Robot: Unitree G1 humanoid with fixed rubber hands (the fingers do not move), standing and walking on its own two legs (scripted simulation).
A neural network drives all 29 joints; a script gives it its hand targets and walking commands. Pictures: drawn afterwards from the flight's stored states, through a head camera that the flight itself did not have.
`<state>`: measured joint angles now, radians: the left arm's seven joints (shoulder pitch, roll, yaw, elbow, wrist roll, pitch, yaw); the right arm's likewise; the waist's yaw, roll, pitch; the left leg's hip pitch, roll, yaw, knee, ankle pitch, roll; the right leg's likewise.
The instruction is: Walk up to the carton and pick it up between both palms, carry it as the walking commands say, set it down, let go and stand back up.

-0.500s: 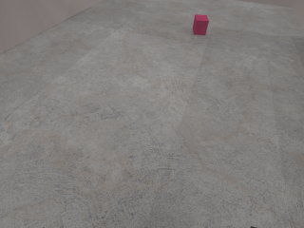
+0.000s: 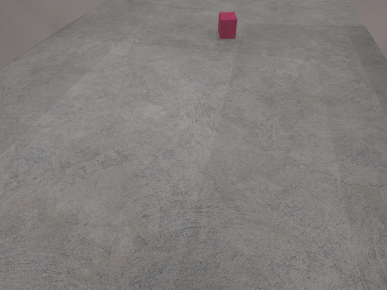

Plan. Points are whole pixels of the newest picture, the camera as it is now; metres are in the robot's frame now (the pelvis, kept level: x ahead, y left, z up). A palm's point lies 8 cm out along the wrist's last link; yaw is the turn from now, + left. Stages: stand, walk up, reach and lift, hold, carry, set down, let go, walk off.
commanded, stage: walk up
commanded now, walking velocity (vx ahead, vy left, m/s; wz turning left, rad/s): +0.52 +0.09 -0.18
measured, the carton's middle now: (227, 25) +3.14 -0.35 -0.66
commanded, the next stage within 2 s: none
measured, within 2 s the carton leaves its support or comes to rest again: neither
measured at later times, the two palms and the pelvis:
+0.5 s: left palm (81, 246) +0.27 +0.30 -0.14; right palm (277, 222) +0.33 -0.21 -0.13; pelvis +0.27 +0.05 -0.01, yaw -2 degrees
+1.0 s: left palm (134, 149) +0.58 +0.21 -0.11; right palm (286, 165) +0.53 -0.29 -0.14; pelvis +0.52 -0.04 +0.01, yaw -2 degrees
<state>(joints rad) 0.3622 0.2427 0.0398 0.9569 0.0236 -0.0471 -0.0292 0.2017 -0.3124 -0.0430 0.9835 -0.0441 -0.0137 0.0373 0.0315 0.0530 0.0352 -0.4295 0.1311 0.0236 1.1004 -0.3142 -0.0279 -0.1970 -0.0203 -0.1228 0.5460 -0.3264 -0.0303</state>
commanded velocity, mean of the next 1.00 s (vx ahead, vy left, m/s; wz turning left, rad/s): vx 0.51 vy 0.03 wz -0.06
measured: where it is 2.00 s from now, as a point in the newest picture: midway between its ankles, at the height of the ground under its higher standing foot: (205, 170)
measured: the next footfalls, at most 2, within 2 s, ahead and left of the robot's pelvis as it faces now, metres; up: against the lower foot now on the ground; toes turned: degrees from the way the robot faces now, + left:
left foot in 0.36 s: +0.37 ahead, +0.15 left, +0.00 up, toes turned +9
right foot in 0.84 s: +0.58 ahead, -0.13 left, +0.00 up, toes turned -9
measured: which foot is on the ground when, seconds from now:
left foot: up 0.00-0.34, down 0.36-0.84, up 0.86-1.00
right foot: down 0.00-0.36, up 0.38-0.82, down 0.84-1.00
